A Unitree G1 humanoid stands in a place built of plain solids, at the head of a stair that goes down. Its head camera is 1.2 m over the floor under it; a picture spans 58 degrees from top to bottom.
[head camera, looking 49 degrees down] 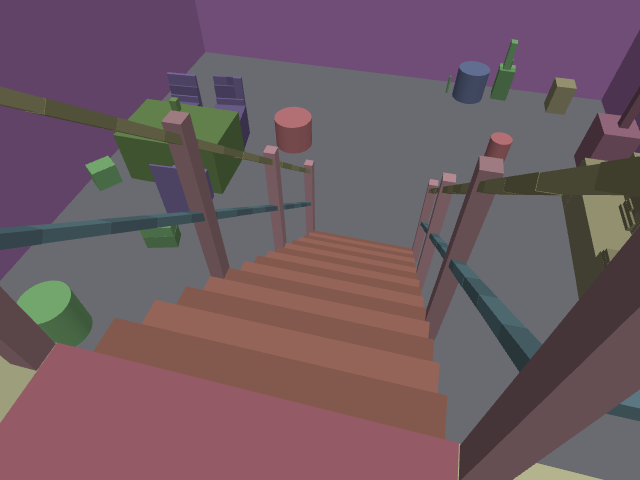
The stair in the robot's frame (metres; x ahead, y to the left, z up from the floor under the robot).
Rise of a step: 0.18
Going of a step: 0.20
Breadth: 1.20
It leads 14 degrees to the right of straight ahead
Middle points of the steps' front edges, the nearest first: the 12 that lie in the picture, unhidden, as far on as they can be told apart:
0.48 0.22 0.00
0.68 0.17 -0.18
0.88 0.12 -0.36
1.07 0.07 -0.54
1.27 0.02 -0.73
1.47 -0.02 -0.91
1.66 -0.07 -1.09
1.86 -0.12 -1.27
2.05 -0.17 -1.45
2.25 -0.22 -1.64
2.45 -0.27 -1.82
2.64 -0.32 -2.00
